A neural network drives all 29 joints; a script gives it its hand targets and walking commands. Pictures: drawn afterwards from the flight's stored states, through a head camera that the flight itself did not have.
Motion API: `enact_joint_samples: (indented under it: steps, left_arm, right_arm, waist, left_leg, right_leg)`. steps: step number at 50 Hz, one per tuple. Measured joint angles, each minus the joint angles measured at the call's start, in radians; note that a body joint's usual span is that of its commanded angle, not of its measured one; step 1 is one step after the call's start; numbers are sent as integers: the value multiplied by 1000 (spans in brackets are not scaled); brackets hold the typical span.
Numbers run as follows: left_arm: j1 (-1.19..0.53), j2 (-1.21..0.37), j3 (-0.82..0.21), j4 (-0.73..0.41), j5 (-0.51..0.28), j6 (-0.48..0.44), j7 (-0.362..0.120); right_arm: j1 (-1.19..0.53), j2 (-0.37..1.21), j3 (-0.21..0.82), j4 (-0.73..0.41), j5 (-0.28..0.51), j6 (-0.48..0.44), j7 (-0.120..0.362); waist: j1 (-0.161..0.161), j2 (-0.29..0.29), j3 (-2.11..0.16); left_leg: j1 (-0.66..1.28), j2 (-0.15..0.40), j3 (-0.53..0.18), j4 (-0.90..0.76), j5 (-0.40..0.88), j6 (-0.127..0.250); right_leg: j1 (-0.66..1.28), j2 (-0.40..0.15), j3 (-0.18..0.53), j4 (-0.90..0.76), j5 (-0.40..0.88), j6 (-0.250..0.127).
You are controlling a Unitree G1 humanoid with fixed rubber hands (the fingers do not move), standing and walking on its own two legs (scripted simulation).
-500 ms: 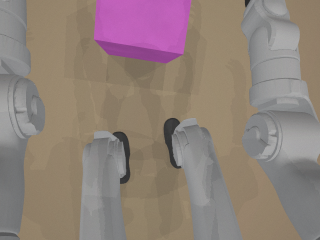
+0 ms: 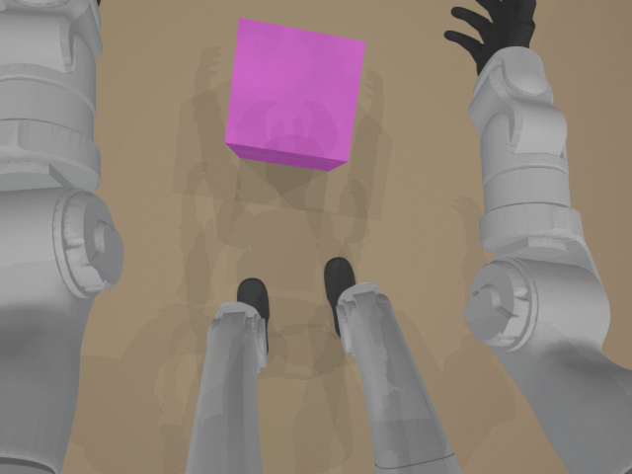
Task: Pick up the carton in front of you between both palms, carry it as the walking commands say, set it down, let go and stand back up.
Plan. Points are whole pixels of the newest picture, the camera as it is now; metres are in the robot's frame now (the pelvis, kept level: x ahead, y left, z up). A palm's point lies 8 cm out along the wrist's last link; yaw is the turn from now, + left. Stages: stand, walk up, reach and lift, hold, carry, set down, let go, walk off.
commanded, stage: let go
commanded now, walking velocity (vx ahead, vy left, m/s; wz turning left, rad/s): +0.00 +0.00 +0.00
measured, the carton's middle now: (292, 109) +0.56 -0.04 -0.50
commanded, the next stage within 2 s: stand in 1.46 s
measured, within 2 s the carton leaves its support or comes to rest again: neither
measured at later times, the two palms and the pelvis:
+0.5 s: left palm (15, 167) +0.43 +0.18 +0.00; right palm (621, 178) +0.38 -0.25 +0.01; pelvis +0.05 -0.02 +0.10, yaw +2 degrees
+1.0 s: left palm out of the picture +0.28 +0.23 +0.07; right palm out of the picture +0.26 -0.23 +0.08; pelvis +0.10 +0.00 +0.15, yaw +0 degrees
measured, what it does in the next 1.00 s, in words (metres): rises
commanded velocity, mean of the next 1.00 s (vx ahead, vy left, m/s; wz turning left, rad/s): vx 0.00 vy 0.00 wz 0.00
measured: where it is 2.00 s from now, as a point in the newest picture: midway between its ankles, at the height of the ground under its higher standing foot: (300, 323)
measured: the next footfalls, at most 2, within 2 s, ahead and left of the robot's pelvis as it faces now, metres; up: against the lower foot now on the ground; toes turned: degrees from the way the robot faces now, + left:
none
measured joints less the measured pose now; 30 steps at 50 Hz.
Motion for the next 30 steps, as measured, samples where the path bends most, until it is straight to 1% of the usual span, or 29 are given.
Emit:
enact_joint_samples:
  steps: [4,8,12,15,18,22,30]
  left_arm:
    - [76,-48,51,-46,49,-11,17]
    - [235,-131,89,-154,80,-23,69]
    - [448,-212,89,-286,71,-41,123]
    - [603,-247,70,-361,52,-60,144]
    - [733,-258,45,-405,30,-83,145]
    - [871,-257,16,-427,6,-119,133]
    - [1122,-265,-24,-444,-15,-191,107]
  right_arm:
    - [68,8,1,-18,-45,-18,35]
    - [205,3,33,-54,-81,-48,86]
    - [373,-13,95,-91,-94,-77,140]
    - [489,-28,145,-110,-81,-98,169]
    - [592,-42,192,-121,-53,-120,189]
    - [724,-51,240,-131,-17,-152,201]
    - [996,-49,327,-173,31,-213,193]
  waist:
    - [13,-7,-10]
    - [35,-12,-27]
    - [49,-18,-43]
    - [50,-23,-51]
    - [47,-28,-57]
    - [44,-34,-66]
    - [46,-41,-64]
  left_leg:
    - [70,-1,-4,-87,28,-4]
    - [158,-5,-9,-177,52,-8]
    - [267,-8,-18,-263,71,-14]
    - [356,-6,-25,-321,81,-19]
    - [447,-1,-31,-370,87,-24]
    - [567,9,-34,-423,88,-27]
    - [816,23,-28,-512,77,-24]
  right_leg:
    - [68,-3,2,-81,24,-4]
    - [153,-8,4,-161,41,-11]
    - [258,-13,0,-234,51,-20]
    - [344,-13,-4,-284,57,-27]
    - [433,-10,-7,-329,62,-33]
    - [552,-3,-9,-382,64,-40]
    - [796,8,1,-467,57,-43]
